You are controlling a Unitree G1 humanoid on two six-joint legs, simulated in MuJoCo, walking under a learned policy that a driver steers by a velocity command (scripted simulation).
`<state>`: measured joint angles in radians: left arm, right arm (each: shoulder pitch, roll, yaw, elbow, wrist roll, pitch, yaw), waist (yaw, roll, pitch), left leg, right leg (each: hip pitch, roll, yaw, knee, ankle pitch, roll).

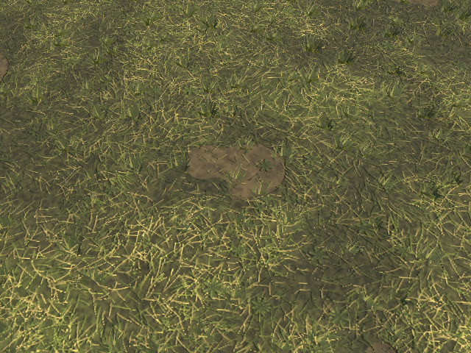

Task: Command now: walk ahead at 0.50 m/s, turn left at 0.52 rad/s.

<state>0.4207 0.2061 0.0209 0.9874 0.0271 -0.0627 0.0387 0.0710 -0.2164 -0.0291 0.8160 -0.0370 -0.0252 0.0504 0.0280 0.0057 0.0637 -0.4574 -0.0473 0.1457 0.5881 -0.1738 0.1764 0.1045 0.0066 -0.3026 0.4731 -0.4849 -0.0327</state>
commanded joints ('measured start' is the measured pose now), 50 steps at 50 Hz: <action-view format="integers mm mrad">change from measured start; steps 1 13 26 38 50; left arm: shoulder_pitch -33 -298 -13 -62 -25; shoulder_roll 134 117 284 160 139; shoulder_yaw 30 21 57 38 50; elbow -106 -275 -267 -169 -177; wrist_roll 8 20 23 -22 -33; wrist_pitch -7 34 -24 -37 -18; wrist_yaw -10 -52 -18 -53 -51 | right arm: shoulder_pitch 391 299 296 134 305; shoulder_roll -248 -197 -183 -100 -239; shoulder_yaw -87 -70 -64 -10 -35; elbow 60 45 -22 -82 -81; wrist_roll -8 38 33 -17 -28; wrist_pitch -7 -40 -52 -15 -75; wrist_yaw -33 -46 -44 -8 -65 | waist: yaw -172 -42 112 -32 -158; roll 102 25 -62 -100 104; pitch -238 -19 -293 -46 -252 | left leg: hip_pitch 562 298 242 -143 584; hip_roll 205 127 29 99 304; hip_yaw -360 -397 -392 -157 -402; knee -95 -376 311 343 -221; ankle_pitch -53 365 344 -69 -170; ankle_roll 138 88 -62 -166 -89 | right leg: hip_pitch -383 -751 -16 -247 -473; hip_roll -145 -109 -186 -194 -37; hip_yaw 61 291 499 515 446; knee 765 472 -46 -301 304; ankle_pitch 387 343 164 522 360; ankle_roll -33 97 -48 -191 -72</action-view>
